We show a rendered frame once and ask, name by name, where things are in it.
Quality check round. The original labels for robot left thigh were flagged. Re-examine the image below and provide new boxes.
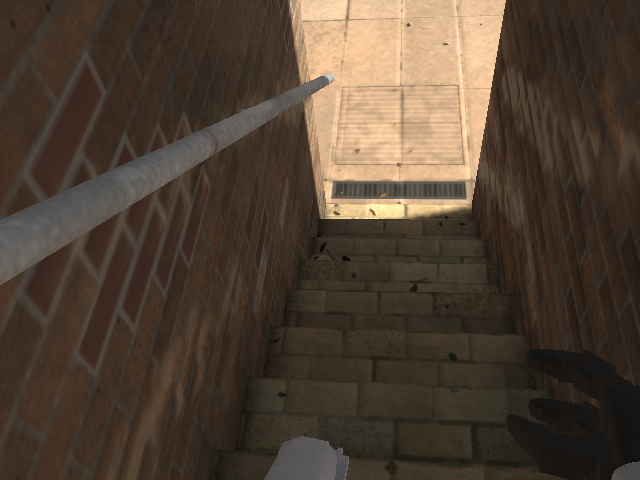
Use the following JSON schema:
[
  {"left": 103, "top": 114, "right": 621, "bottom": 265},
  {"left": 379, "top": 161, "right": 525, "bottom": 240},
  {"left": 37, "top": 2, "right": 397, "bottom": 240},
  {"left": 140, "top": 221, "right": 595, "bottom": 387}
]
[{"left": 264, "top": 436, "right": 349, "bottom": 480}]

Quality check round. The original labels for right robot hand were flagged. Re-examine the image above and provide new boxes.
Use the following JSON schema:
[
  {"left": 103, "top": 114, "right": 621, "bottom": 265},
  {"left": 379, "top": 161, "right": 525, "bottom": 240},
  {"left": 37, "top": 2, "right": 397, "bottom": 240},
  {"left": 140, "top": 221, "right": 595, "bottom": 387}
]
[{"left": 506, "top": 349, "right": 640, "bottom": 480}]

